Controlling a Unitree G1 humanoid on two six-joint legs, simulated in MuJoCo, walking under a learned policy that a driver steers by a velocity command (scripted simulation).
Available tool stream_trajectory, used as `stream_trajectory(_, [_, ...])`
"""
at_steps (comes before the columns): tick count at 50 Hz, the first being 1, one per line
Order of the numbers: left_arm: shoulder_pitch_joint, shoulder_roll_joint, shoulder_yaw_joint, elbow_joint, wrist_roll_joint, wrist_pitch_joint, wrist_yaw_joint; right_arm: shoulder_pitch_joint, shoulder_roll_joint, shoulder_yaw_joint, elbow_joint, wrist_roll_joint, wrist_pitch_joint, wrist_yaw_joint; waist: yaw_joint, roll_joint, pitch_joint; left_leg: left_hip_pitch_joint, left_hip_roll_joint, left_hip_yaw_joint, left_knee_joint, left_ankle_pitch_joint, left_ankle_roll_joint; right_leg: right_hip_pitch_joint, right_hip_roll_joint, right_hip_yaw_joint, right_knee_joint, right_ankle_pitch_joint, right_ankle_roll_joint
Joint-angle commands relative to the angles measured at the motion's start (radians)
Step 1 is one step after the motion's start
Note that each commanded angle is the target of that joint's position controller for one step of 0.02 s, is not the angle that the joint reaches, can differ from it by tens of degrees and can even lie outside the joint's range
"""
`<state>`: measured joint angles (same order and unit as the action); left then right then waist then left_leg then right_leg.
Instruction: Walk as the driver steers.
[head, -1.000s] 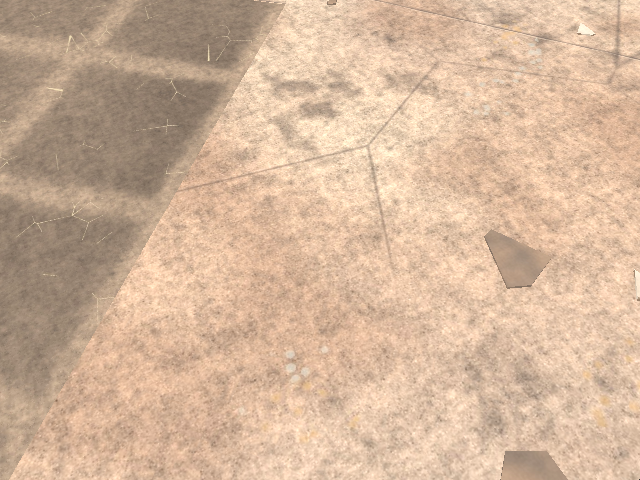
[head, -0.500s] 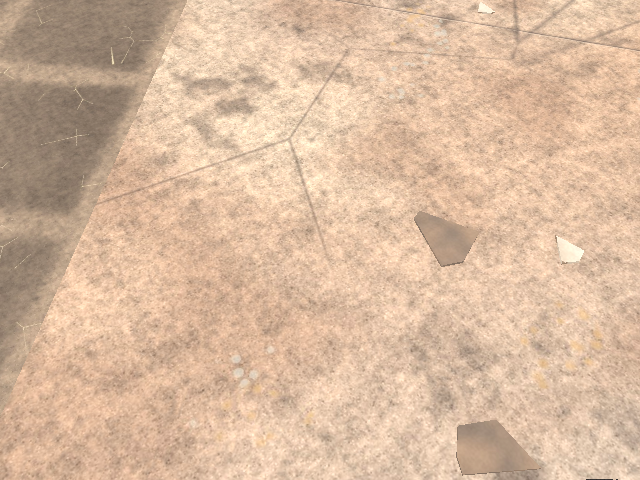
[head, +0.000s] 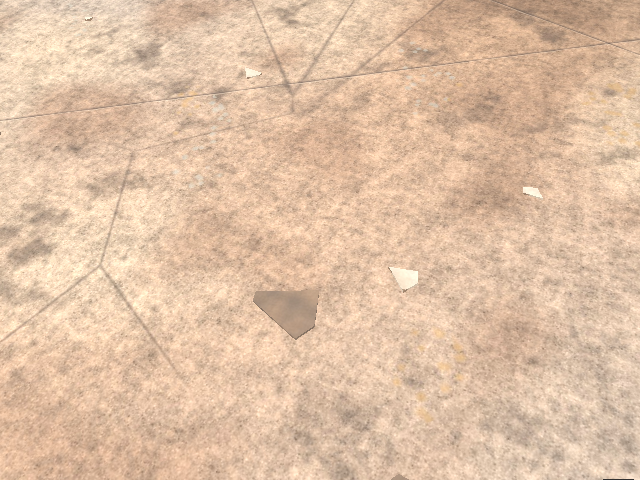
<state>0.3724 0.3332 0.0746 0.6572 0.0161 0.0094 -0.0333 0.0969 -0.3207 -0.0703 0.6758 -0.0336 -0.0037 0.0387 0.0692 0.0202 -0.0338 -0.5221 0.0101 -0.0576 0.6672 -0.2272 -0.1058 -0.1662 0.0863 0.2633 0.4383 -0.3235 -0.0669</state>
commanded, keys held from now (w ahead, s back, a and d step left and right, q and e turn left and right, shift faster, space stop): w+e+shift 0.02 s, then w+shift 0.22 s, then w+q+shift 0.76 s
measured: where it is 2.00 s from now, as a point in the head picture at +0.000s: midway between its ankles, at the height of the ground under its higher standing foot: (282, 188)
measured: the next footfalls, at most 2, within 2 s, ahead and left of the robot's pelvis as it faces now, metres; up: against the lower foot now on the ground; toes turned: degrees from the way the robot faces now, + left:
left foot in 0.08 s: +0.14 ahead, +0.14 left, +0.00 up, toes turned -7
right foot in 0.48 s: +0.48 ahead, -0.14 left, +0.00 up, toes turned -4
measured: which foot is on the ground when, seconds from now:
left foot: up 0.00-0.06, down 0.08-0.48, up 0.50-0.92, down 0.94-1.00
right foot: down 0.00-0.08, up 0.10-0.46, down 0.48-0.92, up 0.94-1.00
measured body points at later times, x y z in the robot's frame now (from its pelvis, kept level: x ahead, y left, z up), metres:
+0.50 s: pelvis +0.34 -0.02 -0.03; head +0.38 -0.02 +0.42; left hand +0.64 +0.14 -0.08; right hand +0.17 -0.26 -0.14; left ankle +0.11 +0.14 -0.72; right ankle +0.44 -0.13 -0.75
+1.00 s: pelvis +0.78 +0.02 -0.05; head +0.81 +0.02 +0.40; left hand +0.73 +0.28 -0.17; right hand +1.02 -0.19 -0.15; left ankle +0.85 +0.05 -0.74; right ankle +0.59 -0.17 -0.59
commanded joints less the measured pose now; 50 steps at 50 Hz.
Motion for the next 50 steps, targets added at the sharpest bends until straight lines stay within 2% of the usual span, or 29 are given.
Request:
stream_trajectory(1, [-0.123,0.192,0.053,-0.094,0.0,-0.024,0.002,-0.084,-0.093,-0.01,-0.098,0.022,-0.031,-0.013,-0.053,-0.183,0.072,0.192,-0.015,0.004,-0.1,-0.02,0.03,-0.194,-0.181,0.289,-0.167,-0.226,-0.139])
stream_trajectory(3, [-0.164,0.136,0.032,-0.095,0.004,-0.042,0.008,0.18,-0.139,-0.029,-0.021,0.01,-0.053,-0.038,-0.182,-0.101,0.002,0.537,0.007,0.025,-0.163,-0.024,0.078,-0.327,-0.127,0.22,0.032,-0.151,-0.1])
stream_trajectory(4, [-0.144,0.042,0.003,-0.091,0.001,-0.061,0.007,0.35,-0.222,-0.049,0.01,-0.024,-0.071,-0.053,-0.251,0.123,-0.095,0.716,0.181,-0.181,-0.267,-0.297,0.099,-0.408,-0.004,0.052,0.398,-0.106,-0.069])
stream_trajectory(5, [-0.13,-0.02,-0.018,-0.152,-0.03,-0.071,0.013,0.358,-0.331,-0.068,0.006,-0.045,-0.07,-0.051,-0.196,0.383,-0.131,0.78,0.387,-0.744,-0.506,-0.697,0.162,-0.65,0.108,-0.068,0.673,-0.239,-0.035])
stream_trajectory(6, [-0.108,0.027,-0.02,-0.109,-0.016,-0.058,0.024,0.249,-0.245,-0.055,-0.011,-0.04,-0.067,-0.039,-0.141,0.183,-0.037,0.668,0.418,-0.808,-0.512,-0.728,0.204,-0.71,0.011,-0.069,0.815,-0.116,-0.041])
stream_trajectory(7, [-0.135,0.067,-0.011,-0.086,0.006,-0.053,0.015,0.208,-0.161,-0.032,-0.021,-0.025,-0.065,-0.033,-0.123,0.069,0.011,0.599,0.365,-0.652,-0.466,-0.629,0.207,-0.691,-0.026,-0.086,0.831,-0.028,-0.037])
stream_trajectory(8, [-0.154,0.083,-0.007,-0.073,0.02,-0.053,-0.003,0.209,-0.113,-0.018,-0.007,-0.019,-0.068,-0.029,-0.116,0.033,0.033,0.549,0.295,-0.484,-0.449,-0.509,0.194,-0.656,-0.055,-0.089,0.788,0.029,-0.028])
stream_trajectory(11, [-0.211,0.063,-0.016,-0.074,0.034,-0.045,-0.038,0.302,-0.08,0.0,0.065,-0.007,-0.095,-0.033,-0.127,0.124,0.092,0.511,0.2,-0.279,-0.492,-0.312,0.194,-0.644,-0.063,-0.089,0.716,0.097,-0.003])
stream_trajectory(14, [-0.314,0.046,-0.03,-0.105,0.039,-0.049,-0.041,0.393,-0.071,0.006,0.119,0.01,-0.111,-0.027,-0.134,0.091,0.132,0.554,0.199,-0.219,-0.516,-0.11,0.242,-0.736,-0.053,-0.108,0.651,0.135,0.009])
stream_trajectory(17, [-0.481,0.022,-0.063,-0.163,0.042,-0.063,-0.054,0.392,-0.061,0.012,0.143,0.02,-0.108,-0.025,-0.141,0.084,0.165,0.453,0.152,-0.143,-0.58,0.148,0.272,-0.603,-0.106,-0.293,0.38,0.201,0.041])
stream_trajectory(19, [-0.528,-0.006,-0.081,-0.181,0.029,-0.072,-0.061,0.413,-0.112,0.0,0.171,0.018,-0.105,-0.029,-0.148,0.104,0.163,0.399,0.17,-0.117,-0.61,0.371,0.276,-0.421,-0.081,-0.337,0.262,0.201,0.029])
stream_trajectory(21, [-0.455,0.019,-0.072,-0.156,0.025,-0.074,-0.039,0.401,-0.163,-0.009,0.192,0.026,-0.103,-0.028,-0.092,0.108,0.11,0.419,0.181,-0.081,-0.51,0.744,0.269,-0.233,-0.03,-0.346,0.199,0.177,0.0])
stream_trajectory(23, [-0.146,0.089,-0.036,-0.059,0.026,-0.076,0.001,0.37,-0.199,-0.014,0.202,0.032,-0.104,-0.031,0.078,0.103,-0.067,0.371,0.162,-0.044,-0.147,0.978,0.239,0.148,0.001,-0.317,0.143,0.147,-0.025])
stream_trajectory(24, [0.033,0.145,-0.01,-0.005,0.04,-0.078,0.025,0.336,-0.179,-0.009,0.187,0.035,-0.108,-0.029,0.17,0.08,-0.163,0.174,0.113,-0.039,0.118,0.748,0.224,0.423,-0.108,-0.226,0.146,0.103,-0.033])
stream_trajectory(25, [0.152,0.226,0.014,0.015,0.075,-0.087,0.042,0.376,-0.024,0.021,0.147,0.036,-0.11,-0.027,0.137,-0.161,-0.32,-0.054,0.0,-0.007,0.501,-0.041,0.219,0.644,-0.419,0.142,0.073,-0.351,-0.054])
stream_trajectory(26, [0.121,0.235,0.012,0.001,0.066,-0.079,0.04,0.393,-0.03,0.019,0.11,0.062,-0.097,-0.026,0.096,-0.231,-0.376,-0.163,-0.038,-0.056,0.676,-0.217,0.236,0.567,-0.553,0.533,-0.146,-0.578,-0.076])
stream_trajectory(27, [0.006,0.159,0.002,0.007,0.05,-0.075,0.04,0.313,-0.082,0.003,0.107,0.052,-0.081,-0.027,0.051,-0.15,-0.17,-0.234,0.019,-0.049,0.694,-0.099,0.237,0.414,-0.492,0.43,-0.183,-0.54,-0.071])
stream_trajectory(28, [-0.056,0.091,-0.011,0.01,0.042,-0.08,0.039,0.281,-0.064,0.008,0.108,0.041,-0.073,-0.018,0.019,-0.109,-0.045,-0.233,0.057,-0.032,0.654,-0.032,0.227,0.282,-0.455,0.265,-0.188,-0.351,-0.072])
stream_trajectory(30, [-0.082,0.039,-0.023,0.035,0.033,-0.093,0.04,0.287,-0.023,0.011,0.129,0.019,-0.046,0.0,-0.045,-0.109,0.047,-0.184,0.096,-0.024,0.618,-0.014,0.201,0.125,-0.377,0.044,-0.235,-0.116,-0.049])
stream_trajectory(33, [-0.049,-0.015,-0.034,0.096,-0.001,-0.121,0.032,0.201,0.019,0.017,0.099,0.006,-0.005,0.019,-0.078,-0.106,0.127,-0.247,0.128,-0.003,0.608,0.022,0.186,0.077,-0.33,-0.17,-0.295,0.1,-0.012])
stream_trajectory(37, [-0.042,-0.018,-0.035,0.131,0.007,-0.144,0.027,0.019,0.024,0.038,0.009,0.013,-0.004,0.044,-0.095,-0.101,0.18,-0.261,0.106,0.083,0.45,0.21,0.189,0.032,-0.27,-0.419,-0.334,0.456,0.015])
stream_trajectory(40, [-0.015,0.037,-0.029,0.158,0.006,-0.145,0.042,-0.095,0.015,0.055,-0.039,0.013,-0.011,0.066,-0.094,-0.041,0.2,-0.124,0.042,0.209,0.17,0.299,0.231,0.058,-0.247,-0.536,-0.349,0.773,0.052])
stream_trajectory(43, [0.015,0.139,-0.008,0.157,0.008,-0.126,0.069,-0.008,-0.039,0.047,-0.011,0.017,-0.009,0.058,-0.162,-0.106,0.082,0.086,-0.076,0.281,0.091,0.247,0.278,0.204,-0.29,-0.546,-0.127,1.388,0.075])
stream_trajectory(45, [-0.075,0.19,0.008,0.123,0.023,-0.09,0.081,0.331,-0.129,0.007,0.085,0.014,-0.005,0.035,-0.34,-0.135,-0.088,0.438,-0.115,0.217,0.084,0.134,0.335,0.148,-0.33,-0.506,0.305,1.49,0.06])
stream_trajectory(46, [-0.11,0.188,0.011,0.11,0.028,-0.076,0.068,0.514,-0.177,-0.025,0.146,0.018,-0.007,0.011,-0.4,-0.07,-0.149,0.67,-0.106,0.133,-0.004,0.087,0.373,0.0,-0.284,-0.496,0.669,1.157,0.047])
stream_trajectory(47, [-0.139,0.074,-0.014,0.096,0.038,-0.084,0.041,0.434,-0.227,-0.052,0.149,0.042,0.004,-0.015,-0.309,0.162,-0.048,0.749,-0.026,-0.024,-0.035,0.061,0.398,-0.308,-0.077,-0.473,1.055,0.02,0.061])
stream_trajectory(48, [-0.017,0.036,-0.035,-0.022,0.013,-0.107,0.041,0.336,-0.351,-0.07,0.091,-0.003,0.015,-0.014,-0.153,0.272,-0.194,0.996,0.204,-0.581,-0.157,0.076,0.615,-0.675,-0.02,-0.298,1.335,-0.201,0.105])
stream_trajectory(49, [-0.096,0.083,-0.041,-0.042,0.025,-0.133,0.044,0.341,-0.309,-0.075,0.058,0.009,0.015,-0.022,-0.211,0.051,-0.241,0.973,0.253,-0.76,-0.352,-0.165,0.62,-0.741,-0.068,-0.16,1.272,-0.11,0.086])
stream_trajectory(50, [-0.13,0.097,-0.044,-0.04,0.023,-0.146,0.042,0.313,-0.242,-0.061,0.075,0.011,0.008,-0.033,-0.161,-0.063,-0.06,0.779,0.238,-0.724,-0.44,-0.223,0.561,-0.732,-0.119,-0.154,1.133,-0.045,0.077])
